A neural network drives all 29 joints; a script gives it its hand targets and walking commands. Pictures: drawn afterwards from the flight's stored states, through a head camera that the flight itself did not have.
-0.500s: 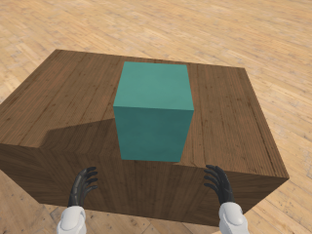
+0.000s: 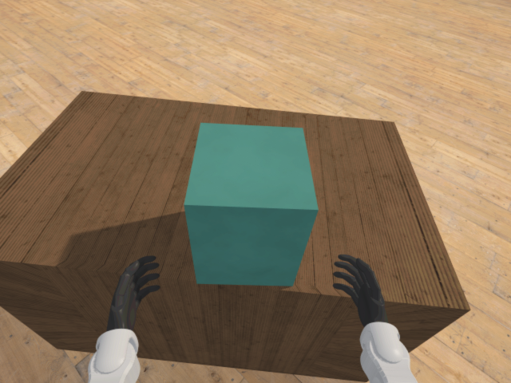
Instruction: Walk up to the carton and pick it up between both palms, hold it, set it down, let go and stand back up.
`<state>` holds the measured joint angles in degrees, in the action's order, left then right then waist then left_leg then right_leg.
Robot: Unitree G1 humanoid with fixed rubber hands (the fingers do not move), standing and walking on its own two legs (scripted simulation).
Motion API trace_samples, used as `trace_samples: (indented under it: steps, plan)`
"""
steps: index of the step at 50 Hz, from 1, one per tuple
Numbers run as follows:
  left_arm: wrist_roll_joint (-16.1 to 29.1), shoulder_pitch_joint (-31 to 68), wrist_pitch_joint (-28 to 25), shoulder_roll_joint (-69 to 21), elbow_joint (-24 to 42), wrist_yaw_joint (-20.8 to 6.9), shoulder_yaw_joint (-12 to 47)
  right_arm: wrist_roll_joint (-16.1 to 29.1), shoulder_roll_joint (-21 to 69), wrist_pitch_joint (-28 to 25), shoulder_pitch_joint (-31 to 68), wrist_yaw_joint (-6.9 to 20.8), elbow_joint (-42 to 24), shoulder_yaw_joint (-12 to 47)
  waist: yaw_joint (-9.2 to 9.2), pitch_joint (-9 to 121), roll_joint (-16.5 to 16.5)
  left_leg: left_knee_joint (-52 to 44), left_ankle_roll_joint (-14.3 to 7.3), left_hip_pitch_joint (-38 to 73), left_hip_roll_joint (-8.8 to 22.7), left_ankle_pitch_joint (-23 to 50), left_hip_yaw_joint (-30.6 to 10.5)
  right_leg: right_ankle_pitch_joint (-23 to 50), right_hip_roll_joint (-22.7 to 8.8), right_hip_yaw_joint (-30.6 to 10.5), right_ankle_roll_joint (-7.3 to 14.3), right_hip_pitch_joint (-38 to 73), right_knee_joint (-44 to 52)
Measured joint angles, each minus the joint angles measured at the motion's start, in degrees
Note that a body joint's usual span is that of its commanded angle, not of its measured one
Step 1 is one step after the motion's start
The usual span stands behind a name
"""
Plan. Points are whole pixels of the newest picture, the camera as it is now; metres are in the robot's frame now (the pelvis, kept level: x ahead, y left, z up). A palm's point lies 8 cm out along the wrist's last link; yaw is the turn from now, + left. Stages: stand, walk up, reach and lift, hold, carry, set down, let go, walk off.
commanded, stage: reach and lift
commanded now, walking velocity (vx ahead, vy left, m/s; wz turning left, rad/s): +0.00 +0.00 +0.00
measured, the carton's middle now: (248, 207) +0.44 +0.00 +0.00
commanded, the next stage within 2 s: none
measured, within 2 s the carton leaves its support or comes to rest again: neither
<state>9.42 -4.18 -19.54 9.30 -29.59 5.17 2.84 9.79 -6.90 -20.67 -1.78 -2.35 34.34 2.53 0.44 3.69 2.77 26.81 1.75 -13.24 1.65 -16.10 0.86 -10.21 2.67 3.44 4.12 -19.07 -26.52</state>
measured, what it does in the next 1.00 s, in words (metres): stands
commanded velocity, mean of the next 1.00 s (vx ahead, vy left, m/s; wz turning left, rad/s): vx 0.00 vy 0.00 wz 0.00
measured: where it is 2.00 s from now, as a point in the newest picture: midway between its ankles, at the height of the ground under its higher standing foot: outside the picture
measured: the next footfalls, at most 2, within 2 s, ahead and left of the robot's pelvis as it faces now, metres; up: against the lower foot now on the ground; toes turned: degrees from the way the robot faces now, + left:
none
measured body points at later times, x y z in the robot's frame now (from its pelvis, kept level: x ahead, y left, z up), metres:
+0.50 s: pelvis +0.02 +0.04 +0.01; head +0.02 +0.05 +0.46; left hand +0.34 +0.19 +0.09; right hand +0.33 -0.20 +0.09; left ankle -0.02 +0.14 -0.74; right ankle +0.04 -0.07 -0.74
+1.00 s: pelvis +0.01 +0.04 +0.01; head +0.04 +0.04 +0.46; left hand +0.40 +0.18 +0.13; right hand +0.40 -0.22 +0.14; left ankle -0.02 +0.14 -0.74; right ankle +0.04 -0.07 -0.74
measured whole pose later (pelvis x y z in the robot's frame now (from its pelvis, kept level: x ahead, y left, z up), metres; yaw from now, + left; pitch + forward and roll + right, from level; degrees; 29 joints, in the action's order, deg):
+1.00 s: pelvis +0.01 +0.04 +0.01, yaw -2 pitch +4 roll -1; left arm 10.8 27.9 37.3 10.2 -4.8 9.9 -1.6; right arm 20.6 -23.8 17.4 32.6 -0.2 25.7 -1.5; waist 1.6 0.6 -0.4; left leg 17.4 -1.1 -9.9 0.6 -11.8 3.5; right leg -1.9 2.2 0.5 1.5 -13.6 -11.2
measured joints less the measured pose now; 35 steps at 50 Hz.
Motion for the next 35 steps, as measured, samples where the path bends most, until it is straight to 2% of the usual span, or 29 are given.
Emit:
trace_samples:
  steps: [8,16,26,31,35]
  plan:
    - [-1.0,2.3,13.3,-0.3,11.3,2.0,2.0,2.5,-3.3,9.5,2.2,0.7,-7.6,-1.9,0.34,-0.2,-1.5,-4.9,-0.7,6.2,0.2,1.2,0.7,2.6,0.4,-0.8,-0.9,7.0,7.1]
    - [-2.7,7.3,31.1,-2.0,18.5,2.2,0.2,5.6,-6.8,20.6,6.8,0.4,-11.0,-3.0,0.4,-3.7,-2.7,-8.9,-1.7,13.0,-0.3,2.0,1.2,4.0,0.2,-1.5,-1.9,14.1,11.9]
    - [-2.5,12.3,42.5,-1.8,28.9,3.3,-0.8,8.3,-9.6,27.6,13.5,0.3,-16.3,-4.4,0.34,-5.2,-2.4,-10.0,-2.5,11.7,-0.8,2.5,2.0,5.5,-0.2,-2.4,-2.6,13.3,14.3]
    - [-1.4,16.7,49.5,-1.3,30.7,3.7,-1.2,10.6,-12.7,31.3,18.5,0.4,-15.3,-4.4,0.72,-5.7,-2.9,-9.2,-2.8,10.6,-0.7,2.1,2.4,6.1,-0.1,-2.7,-2.9,12.9,15.1]
    - [-0.7,21.3,52.5,-0.6,29.6,4.4,-1.9,11.4,-14.5,33.7,23.1,0.9,-13.4,-4.4,0.82,-5.8,-3.0,-8.8,-3.0,9.4,-0.8,2.1,2.8,6.3,-0.2,-3.1,-3.0,11.5,14.8]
